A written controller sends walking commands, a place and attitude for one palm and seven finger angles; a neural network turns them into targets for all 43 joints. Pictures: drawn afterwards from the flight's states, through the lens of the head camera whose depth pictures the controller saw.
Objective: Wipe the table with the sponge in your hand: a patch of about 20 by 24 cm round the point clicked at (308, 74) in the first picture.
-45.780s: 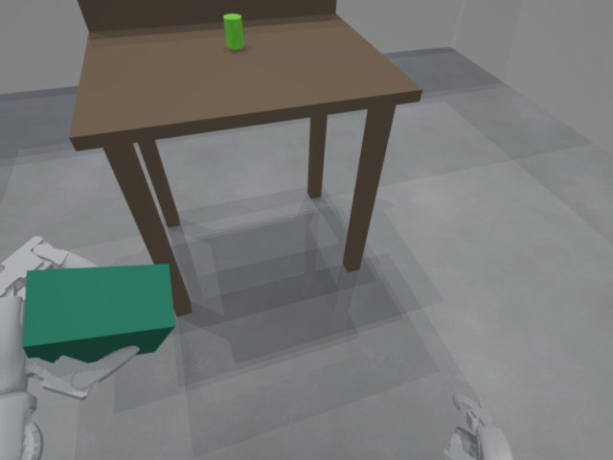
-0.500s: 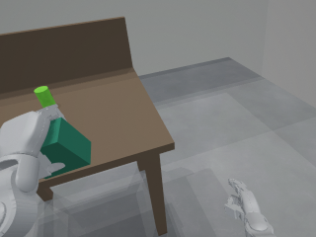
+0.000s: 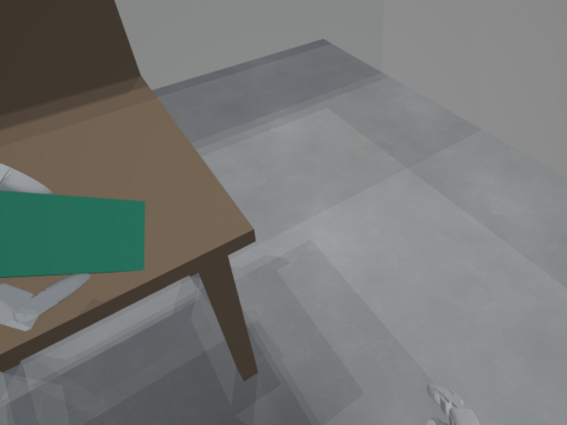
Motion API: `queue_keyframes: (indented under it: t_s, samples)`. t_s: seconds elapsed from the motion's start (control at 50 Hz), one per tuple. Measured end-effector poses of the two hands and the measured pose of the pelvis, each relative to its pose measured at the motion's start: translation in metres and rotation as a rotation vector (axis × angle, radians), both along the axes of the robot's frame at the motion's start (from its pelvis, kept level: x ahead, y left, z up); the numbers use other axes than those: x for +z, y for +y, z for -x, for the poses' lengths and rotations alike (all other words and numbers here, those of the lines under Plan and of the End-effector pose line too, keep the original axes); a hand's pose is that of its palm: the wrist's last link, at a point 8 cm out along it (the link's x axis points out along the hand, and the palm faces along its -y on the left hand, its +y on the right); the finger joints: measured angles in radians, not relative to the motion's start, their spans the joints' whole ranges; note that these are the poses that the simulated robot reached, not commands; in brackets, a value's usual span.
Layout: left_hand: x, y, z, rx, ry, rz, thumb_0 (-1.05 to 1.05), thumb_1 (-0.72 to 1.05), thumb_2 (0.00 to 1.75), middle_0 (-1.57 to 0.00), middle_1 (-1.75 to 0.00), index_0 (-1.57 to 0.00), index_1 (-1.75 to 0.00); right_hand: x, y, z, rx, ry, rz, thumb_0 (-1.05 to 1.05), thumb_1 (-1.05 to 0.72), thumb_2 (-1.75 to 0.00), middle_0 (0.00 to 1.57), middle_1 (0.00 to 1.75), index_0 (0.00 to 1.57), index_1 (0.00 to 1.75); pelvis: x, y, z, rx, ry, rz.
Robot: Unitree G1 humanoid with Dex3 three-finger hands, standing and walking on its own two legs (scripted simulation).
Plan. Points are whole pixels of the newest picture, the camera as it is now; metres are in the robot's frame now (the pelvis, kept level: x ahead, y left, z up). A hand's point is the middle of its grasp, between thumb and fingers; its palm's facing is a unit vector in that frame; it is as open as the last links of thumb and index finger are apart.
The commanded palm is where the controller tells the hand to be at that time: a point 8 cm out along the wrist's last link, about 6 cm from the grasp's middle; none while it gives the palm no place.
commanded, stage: step back with the hand held close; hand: left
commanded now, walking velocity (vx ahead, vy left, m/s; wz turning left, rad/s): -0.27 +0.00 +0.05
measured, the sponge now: (83, 240) +0.25 +0.19 +0.22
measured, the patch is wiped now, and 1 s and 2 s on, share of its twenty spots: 1.00 1.00 1.00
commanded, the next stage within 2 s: stop stepping back and stand still in 0.58 s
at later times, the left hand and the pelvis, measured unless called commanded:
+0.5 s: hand out of the picture +0.06 +0.29 +0.25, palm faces +0.56 -0.80 -0.22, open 10.3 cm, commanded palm +0.01 +0.33 +0.26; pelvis -0.14 +0.04 -0.01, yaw +3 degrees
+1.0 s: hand out of the picture -0.09 +0.32 +0.26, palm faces +0.57 -0.79 -0.22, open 10.3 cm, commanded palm -0.15 +0.34 +0.26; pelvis -0.29 +0.05 -0.01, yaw +4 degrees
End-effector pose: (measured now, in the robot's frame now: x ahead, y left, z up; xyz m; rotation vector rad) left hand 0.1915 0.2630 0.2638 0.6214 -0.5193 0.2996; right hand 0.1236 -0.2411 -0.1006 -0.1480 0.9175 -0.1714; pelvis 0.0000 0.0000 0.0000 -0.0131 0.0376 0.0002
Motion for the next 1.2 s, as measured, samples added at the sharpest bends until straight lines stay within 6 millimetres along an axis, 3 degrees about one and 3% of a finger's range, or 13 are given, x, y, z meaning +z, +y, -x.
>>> queue_keyframes:
  t_s: [0.08,0.2,0.38,0.52,0.62,0.74,0.8,0.92,1.04,1.12,1.2]
  samples:
    - [-0.015,-0.005,0.016,-0.016,0.053,0.029,-0.01,-0.53,1.06,-0.71,-1.32,-0.73,-1.32,0.005,-0.006,0.013,-0.039,-0.044,0.007,0.01,-0.90,-0.90,0.20,0.30,0.20,0.30,-0.001,-0.003,0.014,-0.006,-0.006,-0.019]
    - [-0.019,-0.002,0.063,-0.035,-0.012,0.054,-0.01,-0.53,1.06,-0.71,-1.32,-0.73,-1.32,0.021,-0.008,0.018,0.008,-0.133,0.102,0.01,-0.90,-0.90,0.20,0.30,0.20,0.30,-0.007,0.003,0.040,0.024,-0.016,-0.020]
    - [-0.005,0.043,0.143,0.086,-0.186,0.085,-0.01,-0.53,1.06,-0.71,-1.32,-0.73,-1.32,0.035,0.026,0.034,0.099,-0.246,0.107,0.01,-0.91,-0.90,0.20,0.30,0.20,0.30,-0.011,0.021,0.097,0.041,-0.054,0.005]
    - [-0.017,0.068,0.186,0.085,-0.228,0.188,-0.01,-0.53,1.06,-0.71,-1.32,-0.73,-1.32,0.041,0.063,0.079,0.152,-0.261,0.108,0.01,-0.90,-0.90,0.20,0.30,0.20,0.30,-0.014,0.041,0.147,0.056,-0.070,0.037]
    - [-0.007,0.074,0.222,0.082,-0.261,0.158,-0.01,-0.53,1.06,-0.71,-1.32,-0.73,-1.32,0.033,0.083,0.122,0.176,-0.229,0.056,0.01,-0.90,-0.90,0.20,0.30,0.20,0.30,-0.014,0.040,0.185,0.111,-0.080,0.075]
    - [-0.004,0.062,0.282,0.099,-0.264,0.152,-0.01,-0.53,1.06,-0.71,-1.32,-0.73,-1.32,0.014,0.091,0.163,0.186,-0.220,-0.027,0.01,-0.90,-0.90,0.20,0.30,0.20,0.30,-0.022,0.034,0.227,0.076,-0.042,0.022]
    - [-0.004,0.051,0.303,0.068,-0.245,0.128,-0.01,-0.53,1.06,-0.71,-1.32,-0.73,-1.32,0.003,0.089,0.185,0.199,-0.192,-0.029,0.01,-0.90,-0.90,0.20,0.30,0.20,0.30,-0.022,0.035,0.252,0.060,-0.040,0.012]
    - [0.005,0.071,0.323,0.077,-0.220,0.123,-0.01,-0.54,1.06,-0.71,-1.32,-0.74,-1.32,0.016,0.076,0.235,0.161,-0.124,0.031,0.01,-0.90,-0.90,0.20,0.30,0.20,0.30,-0.004,0.042,0.267,0.072,-0.036,-0.011]
    - [-0.015,0.091,0.322,0.119,-0.159,0.215,-0.01,-0.54,1.06,-0.71,-1.32,-0.73,-1.32,0.027,0.063,0.264,0.099,-0.168,0.091,0.01,-0.90,-0.90,0.20,0.30,0.20,0.30,-0.004,0.053,0.295,0.040,-0.053,-0.010]
    - [-0.015,0.072,0.324,0.066,-0.113,0.204,-0.01,-0.53,1.06,-0.71,-1.33,-0.73,-1.33,0.037,0.061,0.283,0.078,-0.207,0.071,0.01,-0.90,-0.90,0.20,0.30,0.20,0.30,0.003,0.048,0.309,0.023,-0.060,-0.013]
    - [-0.002,0.044,0.335,-0.004,-0.109,0.123,-0.01,-0.54,1.06,-0.71,-1.33,-0.73,-1.33,0.033,0.057,0.296,0.068,-0.207,0.040,0.01,-0.90,-0.90,0.20,0.30,0.20,0.30,0.004,0.040,0.315,0.011,-0.057,-0.014]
